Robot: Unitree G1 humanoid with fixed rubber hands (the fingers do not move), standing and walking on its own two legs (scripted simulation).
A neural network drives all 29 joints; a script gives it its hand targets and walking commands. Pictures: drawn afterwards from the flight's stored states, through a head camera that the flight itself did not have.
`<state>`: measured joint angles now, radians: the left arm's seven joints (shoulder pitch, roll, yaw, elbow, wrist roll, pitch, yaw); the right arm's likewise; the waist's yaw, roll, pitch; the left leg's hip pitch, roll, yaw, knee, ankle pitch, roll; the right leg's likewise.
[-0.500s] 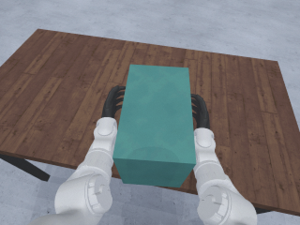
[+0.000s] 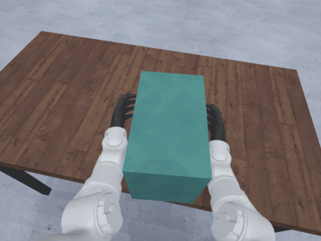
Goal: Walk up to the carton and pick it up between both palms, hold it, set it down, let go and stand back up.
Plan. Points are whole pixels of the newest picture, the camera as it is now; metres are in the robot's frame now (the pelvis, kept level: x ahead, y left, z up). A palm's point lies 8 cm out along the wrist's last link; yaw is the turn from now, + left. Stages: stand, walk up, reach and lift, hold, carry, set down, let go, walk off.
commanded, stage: reach and lift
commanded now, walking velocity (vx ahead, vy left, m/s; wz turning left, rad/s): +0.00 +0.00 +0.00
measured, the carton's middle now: (167, 138) +0.38 +0.00 +0.01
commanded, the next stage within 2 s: none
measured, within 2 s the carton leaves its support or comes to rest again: leaves its support in 0.78 s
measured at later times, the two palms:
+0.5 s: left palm (119, 123) +0.40 +0.13 +0.04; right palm (216, 135) +0.38 -0.13 +0.03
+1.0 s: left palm (124, 124) +0.39 +0.11 +0.05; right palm (225, 136) +0.37 -0.14 +0.05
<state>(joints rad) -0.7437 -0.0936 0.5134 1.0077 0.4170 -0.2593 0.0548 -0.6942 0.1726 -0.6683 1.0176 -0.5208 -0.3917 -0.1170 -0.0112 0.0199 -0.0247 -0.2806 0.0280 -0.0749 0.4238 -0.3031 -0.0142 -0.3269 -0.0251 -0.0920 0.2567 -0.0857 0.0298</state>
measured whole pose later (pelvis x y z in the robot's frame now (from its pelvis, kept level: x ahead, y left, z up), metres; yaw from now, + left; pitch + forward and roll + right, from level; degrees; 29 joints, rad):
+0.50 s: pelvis +0.00 +0.00 +0.00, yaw +1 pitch +11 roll -2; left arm -0.75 -0.08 0.50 1.03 0.40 -0.27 0.07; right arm -0.70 0.16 -0.65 1.04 -0.50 -0.41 -0.13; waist -0.02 0.02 -0.05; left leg -0.31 0.02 -0.08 0.41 -0.29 -0.01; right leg -0.35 -0.03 -0.10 0.24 -0.07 0.03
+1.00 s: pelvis -0.02 -0.01 +0.00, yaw -1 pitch +12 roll -2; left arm -0.78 -0.06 0.47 1.12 0.37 -0.40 0.11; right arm -0.73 0.10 -0.59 1.18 -0.46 -0.57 -0.19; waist -0.02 -0.01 -0.09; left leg -0.36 0.03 -0.06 0.40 -0.26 -0.03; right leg -0.41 -0.02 -0.08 0.23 -0.03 0.02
